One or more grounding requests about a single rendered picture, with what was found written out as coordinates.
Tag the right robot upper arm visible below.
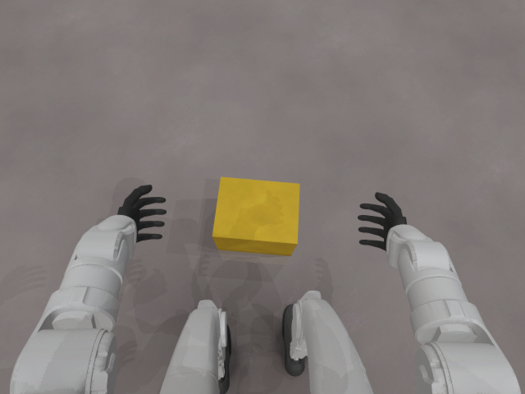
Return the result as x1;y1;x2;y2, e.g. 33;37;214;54
415;341;518;394

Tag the robot right shin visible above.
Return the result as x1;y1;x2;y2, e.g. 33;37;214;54
290;291;321;359

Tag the right robot hand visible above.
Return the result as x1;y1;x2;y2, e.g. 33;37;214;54
358;192;407;251

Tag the left robot hand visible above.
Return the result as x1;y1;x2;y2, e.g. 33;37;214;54
117;185;167;243

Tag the robot left thigh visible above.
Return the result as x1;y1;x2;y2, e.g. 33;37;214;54
159;307;227;394

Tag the carton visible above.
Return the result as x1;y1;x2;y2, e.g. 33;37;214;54
212;177;299;256

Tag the left robot upper arm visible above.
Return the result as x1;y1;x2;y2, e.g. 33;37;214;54
14;328;117;394

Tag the left robot forearm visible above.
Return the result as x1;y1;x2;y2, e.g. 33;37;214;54
10;215;137;394

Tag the right robot forearm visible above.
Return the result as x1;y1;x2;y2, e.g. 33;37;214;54
386;224;521;394

